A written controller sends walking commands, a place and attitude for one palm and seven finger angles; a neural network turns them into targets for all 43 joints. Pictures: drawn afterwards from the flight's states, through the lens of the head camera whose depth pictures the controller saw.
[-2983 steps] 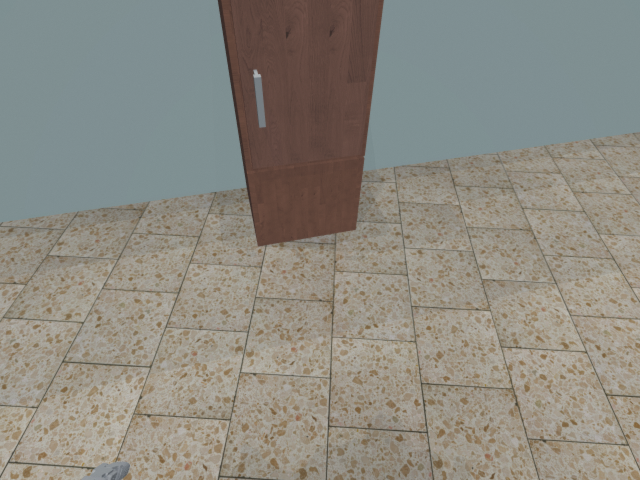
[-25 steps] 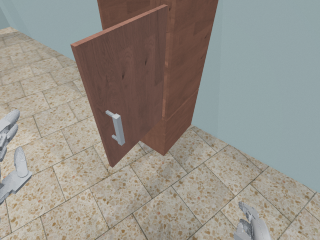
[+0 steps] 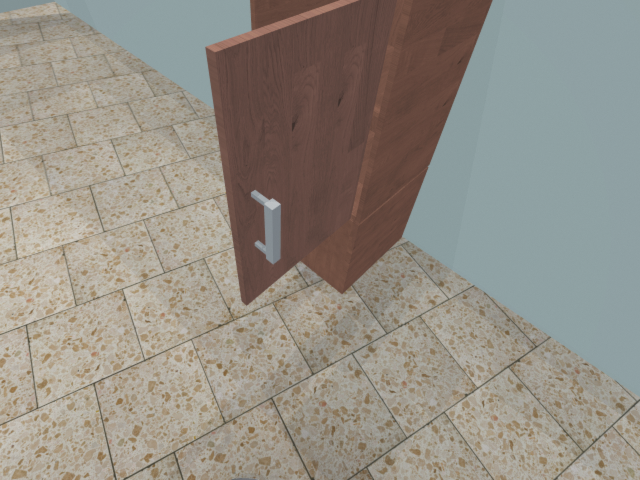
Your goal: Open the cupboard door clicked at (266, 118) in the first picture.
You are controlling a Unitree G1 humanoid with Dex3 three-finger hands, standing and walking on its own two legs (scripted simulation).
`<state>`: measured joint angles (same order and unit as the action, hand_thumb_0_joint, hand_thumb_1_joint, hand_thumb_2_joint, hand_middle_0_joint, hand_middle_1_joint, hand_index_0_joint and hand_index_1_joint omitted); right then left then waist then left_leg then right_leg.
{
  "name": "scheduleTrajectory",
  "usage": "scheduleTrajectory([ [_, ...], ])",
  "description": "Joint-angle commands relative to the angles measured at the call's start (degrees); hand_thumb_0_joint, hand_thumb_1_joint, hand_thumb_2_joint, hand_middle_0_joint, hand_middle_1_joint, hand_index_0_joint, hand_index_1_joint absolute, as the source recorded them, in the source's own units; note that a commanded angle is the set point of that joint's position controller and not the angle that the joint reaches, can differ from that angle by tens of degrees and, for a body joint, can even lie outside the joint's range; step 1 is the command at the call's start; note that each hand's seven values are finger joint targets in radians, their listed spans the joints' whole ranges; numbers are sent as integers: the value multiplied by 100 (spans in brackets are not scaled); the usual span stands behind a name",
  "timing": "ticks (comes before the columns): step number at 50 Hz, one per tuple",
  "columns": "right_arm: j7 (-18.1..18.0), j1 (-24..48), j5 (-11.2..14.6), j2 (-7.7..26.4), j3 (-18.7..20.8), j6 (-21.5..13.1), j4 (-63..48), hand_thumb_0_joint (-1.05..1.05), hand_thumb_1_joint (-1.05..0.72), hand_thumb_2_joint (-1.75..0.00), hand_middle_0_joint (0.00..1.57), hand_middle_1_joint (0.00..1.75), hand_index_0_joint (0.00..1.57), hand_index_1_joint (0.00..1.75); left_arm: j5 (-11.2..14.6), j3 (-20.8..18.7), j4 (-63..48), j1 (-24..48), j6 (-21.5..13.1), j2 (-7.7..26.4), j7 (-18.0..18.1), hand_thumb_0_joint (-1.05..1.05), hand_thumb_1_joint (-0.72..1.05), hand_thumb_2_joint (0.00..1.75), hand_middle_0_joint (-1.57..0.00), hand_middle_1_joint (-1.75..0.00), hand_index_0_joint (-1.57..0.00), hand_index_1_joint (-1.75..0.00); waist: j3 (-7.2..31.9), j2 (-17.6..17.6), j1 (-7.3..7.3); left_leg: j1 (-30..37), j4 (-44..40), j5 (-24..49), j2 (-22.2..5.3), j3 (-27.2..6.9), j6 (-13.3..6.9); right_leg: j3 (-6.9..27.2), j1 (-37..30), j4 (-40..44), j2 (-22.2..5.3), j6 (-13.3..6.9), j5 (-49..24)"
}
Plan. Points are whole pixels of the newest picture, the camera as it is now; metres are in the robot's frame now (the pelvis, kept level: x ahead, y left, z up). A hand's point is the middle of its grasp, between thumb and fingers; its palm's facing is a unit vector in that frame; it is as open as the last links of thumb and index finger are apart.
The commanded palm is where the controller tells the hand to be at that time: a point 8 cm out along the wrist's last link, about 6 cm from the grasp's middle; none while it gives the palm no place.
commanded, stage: let the arm hang, fingers relaxed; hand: left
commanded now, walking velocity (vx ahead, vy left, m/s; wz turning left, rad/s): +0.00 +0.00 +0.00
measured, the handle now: (265, 228) +0.54 +0.12 -0.08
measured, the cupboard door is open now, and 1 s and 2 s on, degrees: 91 91 91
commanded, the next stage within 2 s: look to check the result in 0.74 s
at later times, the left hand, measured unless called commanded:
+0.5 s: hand out of the picture -0.01 +0.18 -0.16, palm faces +0.01 -0.98 -0.21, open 7.3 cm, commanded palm none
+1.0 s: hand out of the picture +0.01 +0.15 -0.16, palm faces +0.03 -0.98 -0.20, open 7.3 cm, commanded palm none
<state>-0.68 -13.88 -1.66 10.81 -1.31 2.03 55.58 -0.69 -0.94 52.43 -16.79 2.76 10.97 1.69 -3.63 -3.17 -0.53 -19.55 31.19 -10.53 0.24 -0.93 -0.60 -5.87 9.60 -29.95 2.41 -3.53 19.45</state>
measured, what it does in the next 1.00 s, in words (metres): stands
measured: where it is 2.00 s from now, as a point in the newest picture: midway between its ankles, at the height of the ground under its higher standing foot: outside the picture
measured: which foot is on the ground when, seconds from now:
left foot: down 0.00-1.00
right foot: down 0.00-1.00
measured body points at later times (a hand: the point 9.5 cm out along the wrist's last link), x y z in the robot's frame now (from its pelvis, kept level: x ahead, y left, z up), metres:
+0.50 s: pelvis +0.01 +0.01 +0.01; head +0.02 +0.00 +0.46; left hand -0.01 +0.23 -0.15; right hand -0.01 -0.20 -0.16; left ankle +0.07 +0.11 -0.73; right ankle -0.03 -0.08 -0.73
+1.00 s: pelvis +0.04 -0.01 +0.01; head +0.05 -0.03 +0.46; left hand +0.01 +0.20 -0.15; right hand +0.02 -0.22 -0.16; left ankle +0.07 +0.11 -0.73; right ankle -0.03 -0.08 -0.73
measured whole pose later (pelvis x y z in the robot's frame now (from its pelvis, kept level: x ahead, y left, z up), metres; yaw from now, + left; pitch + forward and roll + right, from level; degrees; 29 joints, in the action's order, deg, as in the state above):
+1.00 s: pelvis +0.04 -0.01 +0.01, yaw -1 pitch -1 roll +1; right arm -2.7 -16.1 -1.0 7.3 -0.3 0.3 65.9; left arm -0.1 -0.4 65.9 -18.5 -0.7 6.7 2.7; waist -2.7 0.8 -0.5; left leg -12.9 24.4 -10.5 0.3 0.4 0.3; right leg -4.2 3.3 -22.8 2.4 -4.1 18.7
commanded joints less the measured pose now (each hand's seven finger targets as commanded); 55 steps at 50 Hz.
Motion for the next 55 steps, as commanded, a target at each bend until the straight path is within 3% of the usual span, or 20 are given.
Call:
scheduleTrajectory([
  [1,-105,131,8,649,203,-116,-144,0,-90,-90,20,30,20,30,27,-150,174,-305,-253,730,-36,0,90,90,-20,-30,-20,-30,272,1701,96,228,-1021,-352,-541,-753,-214,861,-53,999,-747,-90,-259],
  [5,-143,-211,38,627,246,-111,143,0,-90,-90,20,30,20,30,26,-96,626,-365,-282,586,-46,0,90,90,-20,-30,-20,-30,307,860,25,465,-1113,-506,-585,-775,-219,810,14,1175,-731,-86,-160],
  [9,-157,-411,45,564,256,-126,390,0,-90,-90,20,30,20,30,31,-49,944,-457,-304,467,-22,0,90,90,-20,-30,-20,-30,112,361,-1,637,-1156,-374,-586,-712,-230,773,232,1267,-752,-82,-97],
  [12,-158,-446,48,538,260,-125,499,0,-90,-90,20,30,20,30,30,-36,1098,-555,-310,411,3,0,90,90,-20,-30,-20,-30,-61,405,8,688,-1212,-404,-583,-676,-231,771,388,1280,-738,-73,3],
  [20,-144,-564,35,302,208,-130,752,0,-90,-90,20,30,20,30,32,0,1261,-662,-311,297,47,0,90,90,-20,-30,-20,-30,-349,122,21,634,-1260,-260,-527,-539,-216,825,527,1281,-779,-33,50],
  [31,-170,-605,35,118,161,-201,888,0,-90,-90,20,30,20,30,57,-29,1243,-606,-357,193,86,0,90,90,-20,-30,-20,-30,-220,495,41,746,-1046,616,-491,-411,-180,823,196,1242,-840,-13,-659],
  [45,-217,-650,52,123,178,-206,907,0,-90,-90,20,30,20,30,62,-44,1251,-653,-377,127,113,0,90,90,-20,-30,-20,-30,-117,350,21,965,-856,1077,-526,-327,-177,768,-24,1246,-849,22,-1353],
  [50,-229,-646,59,148,190,-215,896,0,-90,-90,20,30,20,30,56,-63,1242,-712,-390,162,130,0,90,90,-20,-30,-20,-30,22,221,26,1066,-760,1298,-511,-255,-179,742,-189,1184,-878,78,-1980],
  [55,-237,-587,62,151,183,-190,900,0,-90,-90,20,30,20,30,58,-58,1247,-751,-378,162,141,0,90,90,-20,-30,-20,-30,-149,239,32,1064,-729,1220,-504,-215,-166,776,-112,1214,-870,120,-2084],
])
